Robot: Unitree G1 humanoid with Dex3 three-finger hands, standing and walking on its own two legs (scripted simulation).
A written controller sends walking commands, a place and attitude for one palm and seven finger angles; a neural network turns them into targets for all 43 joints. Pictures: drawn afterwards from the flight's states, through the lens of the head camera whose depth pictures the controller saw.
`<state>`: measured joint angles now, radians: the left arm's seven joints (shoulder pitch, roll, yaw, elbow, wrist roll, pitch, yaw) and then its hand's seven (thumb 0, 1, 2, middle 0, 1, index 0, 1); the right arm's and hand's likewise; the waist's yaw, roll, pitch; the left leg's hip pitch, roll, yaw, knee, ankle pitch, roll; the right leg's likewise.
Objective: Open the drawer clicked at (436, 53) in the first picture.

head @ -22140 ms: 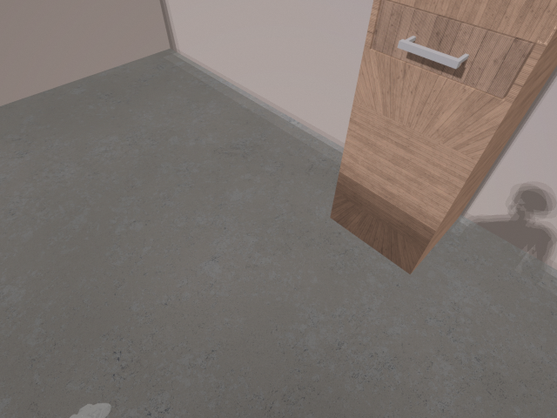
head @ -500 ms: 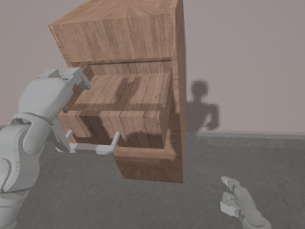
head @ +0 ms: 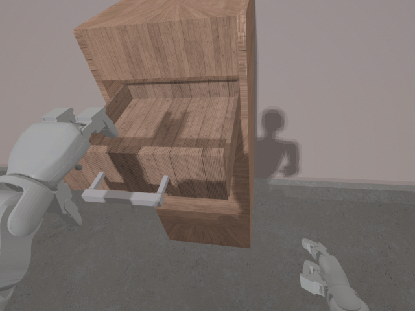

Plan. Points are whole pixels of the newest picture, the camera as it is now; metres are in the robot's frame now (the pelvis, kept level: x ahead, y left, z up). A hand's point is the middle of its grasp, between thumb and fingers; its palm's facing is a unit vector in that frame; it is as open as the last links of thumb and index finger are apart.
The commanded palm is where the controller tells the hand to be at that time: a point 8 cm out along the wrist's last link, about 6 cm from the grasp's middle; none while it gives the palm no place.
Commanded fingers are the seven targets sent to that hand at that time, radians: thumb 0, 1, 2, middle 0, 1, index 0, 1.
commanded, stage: draw the hand back to the body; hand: left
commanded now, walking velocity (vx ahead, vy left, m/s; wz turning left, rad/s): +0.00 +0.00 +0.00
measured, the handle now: (126, 188) +0.30 +0.22 +0.11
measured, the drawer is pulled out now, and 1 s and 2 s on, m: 0.30 0.30 0.30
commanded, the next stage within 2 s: step back with the hand held close in 1.12 s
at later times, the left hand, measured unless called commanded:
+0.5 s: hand (58, 138) +0.23 +0.22 +0.30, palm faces +0.46 -0.85 -0.26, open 12.4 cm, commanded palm +0.18 +0.26 +0.30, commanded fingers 0.00 0.20 0.60 -0.25 -0.75 -0.25 -0.75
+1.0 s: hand (42, 148) +0.22 +0.23 +0.29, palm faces +0.54 -0.77 -0.33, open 8.1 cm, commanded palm +0.17 +0.28 +0.30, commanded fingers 0.00 0.90 0.90 -0.20 -0.30 -0.20 -0.30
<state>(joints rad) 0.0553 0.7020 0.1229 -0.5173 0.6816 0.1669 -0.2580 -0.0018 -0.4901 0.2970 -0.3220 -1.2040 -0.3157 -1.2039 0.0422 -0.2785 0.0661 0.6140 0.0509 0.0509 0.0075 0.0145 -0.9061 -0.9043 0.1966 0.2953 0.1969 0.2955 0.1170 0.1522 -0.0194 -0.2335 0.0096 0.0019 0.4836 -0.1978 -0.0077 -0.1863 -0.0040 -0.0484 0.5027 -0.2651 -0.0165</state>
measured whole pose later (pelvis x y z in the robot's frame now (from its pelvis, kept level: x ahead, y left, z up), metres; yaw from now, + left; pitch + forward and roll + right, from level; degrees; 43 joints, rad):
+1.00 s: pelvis +0.03 +0.00 +0.01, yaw -1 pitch -4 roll -1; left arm 0.29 0.38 0.48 -0.65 -0.09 -0.16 0.11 0.00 0.72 0.82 -0.23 -0.41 -0.22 -0.41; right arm 0.13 -0.21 0.02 0.66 0.01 -0.11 -0.05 0.01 -0.90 -0.90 0.20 0.30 0.20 0.30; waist 0.08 0.08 0.01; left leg -0.14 0.03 0.01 0.45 -0.24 -0.01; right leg -0.06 0.02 -0.03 0.39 -0.26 -0.02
